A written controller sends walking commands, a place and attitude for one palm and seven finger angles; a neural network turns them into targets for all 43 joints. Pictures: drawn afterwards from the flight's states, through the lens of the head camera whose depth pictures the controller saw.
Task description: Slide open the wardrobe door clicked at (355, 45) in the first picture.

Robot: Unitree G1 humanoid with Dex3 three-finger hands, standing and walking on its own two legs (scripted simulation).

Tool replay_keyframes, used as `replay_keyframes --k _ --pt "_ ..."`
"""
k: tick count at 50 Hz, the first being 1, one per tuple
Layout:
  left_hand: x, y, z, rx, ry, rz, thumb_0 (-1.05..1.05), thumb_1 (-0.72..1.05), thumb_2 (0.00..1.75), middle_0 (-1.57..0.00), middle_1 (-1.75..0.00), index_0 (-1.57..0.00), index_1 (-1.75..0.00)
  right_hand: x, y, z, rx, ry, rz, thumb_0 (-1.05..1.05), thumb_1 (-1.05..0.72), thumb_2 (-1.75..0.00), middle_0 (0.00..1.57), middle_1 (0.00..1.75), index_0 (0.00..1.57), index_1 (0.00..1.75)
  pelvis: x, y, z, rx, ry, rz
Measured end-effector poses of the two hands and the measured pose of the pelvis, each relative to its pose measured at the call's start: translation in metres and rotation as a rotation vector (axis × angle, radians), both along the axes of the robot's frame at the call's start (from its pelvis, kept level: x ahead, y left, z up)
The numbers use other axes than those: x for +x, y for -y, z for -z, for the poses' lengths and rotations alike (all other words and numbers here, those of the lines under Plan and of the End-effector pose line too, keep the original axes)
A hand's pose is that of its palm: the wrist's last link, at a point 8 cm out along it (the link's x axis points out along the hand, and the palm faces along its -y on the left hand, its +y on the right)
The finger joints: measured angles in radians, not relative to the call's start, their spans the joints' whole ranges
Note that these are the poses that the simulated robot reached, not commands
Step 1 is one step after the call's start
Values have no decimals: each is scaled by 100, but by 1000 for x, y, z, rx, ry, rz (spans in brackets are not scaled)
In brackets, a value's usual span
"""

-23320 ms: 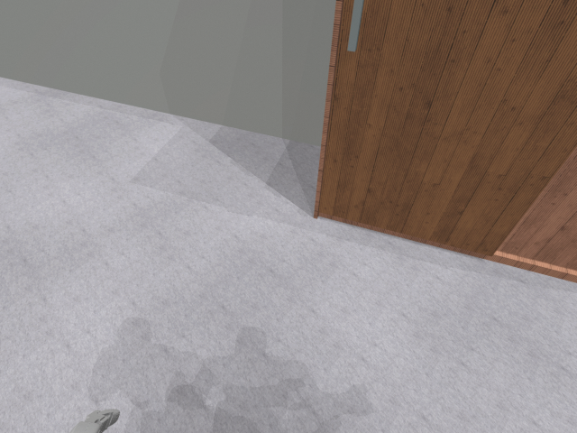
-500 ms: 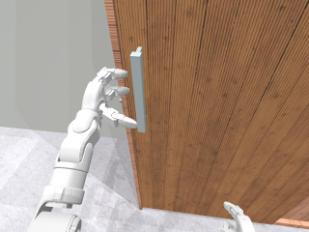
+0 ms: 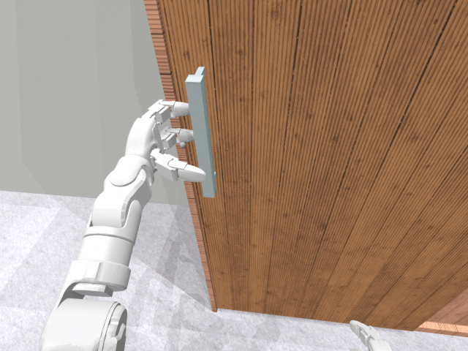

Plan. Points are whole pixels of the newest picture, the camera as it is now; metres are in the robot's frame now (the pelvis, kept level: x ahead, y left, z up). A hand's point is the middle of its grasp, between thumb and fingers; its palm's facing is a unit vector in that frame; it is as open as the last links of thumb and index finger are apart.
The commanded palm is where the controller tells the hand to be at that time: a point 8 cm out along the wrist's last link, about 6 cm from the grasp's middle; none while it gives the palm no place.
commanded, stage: slide the fingers in behind the handle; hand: left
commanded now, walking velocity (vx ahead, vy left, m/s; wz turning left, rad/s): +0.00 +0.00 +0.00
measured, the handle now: (205, 139) +0.44 +0.07 +0.17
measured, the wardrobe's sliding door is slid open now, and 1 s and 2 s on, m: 0.00 0.00 0.00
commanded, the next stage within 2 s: move the hooked fingers beside the handle in 0.94 s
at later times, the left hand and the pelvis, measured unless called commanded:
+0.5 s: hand (186, 156) +0.38 +0.10 +0.18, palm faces -0.10 -0.99 +0.00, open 14.0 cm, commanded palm +0.36 +0.15 +0.18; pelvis +0.00 +0.00 +0.00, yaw +0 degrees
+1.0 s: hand (189, 158) +0.37 +0.09 +0.18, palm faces -0.08 -1.00 -0.01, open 14.2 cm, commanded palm +0.35 +0.13 +0.18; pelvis +0.00 +0.01 +0.00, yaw +0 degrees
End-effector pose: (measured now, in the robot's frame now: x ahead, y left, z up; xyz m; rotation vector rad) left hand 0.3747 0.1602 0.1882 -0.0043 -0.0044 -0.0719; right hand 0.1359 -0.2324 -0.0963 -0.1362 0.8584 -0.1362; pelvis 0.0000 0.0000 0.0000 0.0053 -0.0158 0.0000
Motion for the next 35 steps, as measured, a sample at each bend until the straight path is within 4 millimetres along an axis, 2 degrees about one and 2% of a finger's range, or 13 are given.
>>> replay_keyframes --k 7,18,23,29,35 --pt "-6 -1 15 10 -17 -7 -1 -50 30 -32 -122 -32 -122 -5 6 -3 -6 11 13 1 -91 -90 20 30 20 30 -2 3 0 1 5 8" --pt "-12 -6 7 13 23 -5 -1 -50 30 -30 -120 -30 -121 3 5 -8 -13 45 4 1 -91 -90 20 30 20 30 -4 3 0 -2 13 6" --pt "-14 2 11 16 -3 21 -1 -50 30 -30 -120 -30 -121 8 1 -9 -9 58 -4 1 -91 -90 20 30 20 30 -5 0 0 -3 11 2" --pt "-14 16 7 -1 23 39 -1 -50 30 -30 -120 -30 -120 12 -7 -9 1 64 -17 1 -91 -90 20 30 20 30 -4 -3 0 -2 14 2" --pt "-12 18 5 4 23 22 -1 -50 30 -30 -120 -30 -120 10 -12 -9 13 55 -20 1 -91 -90 20 30 20 30 -2 -4 0 -1 16 9"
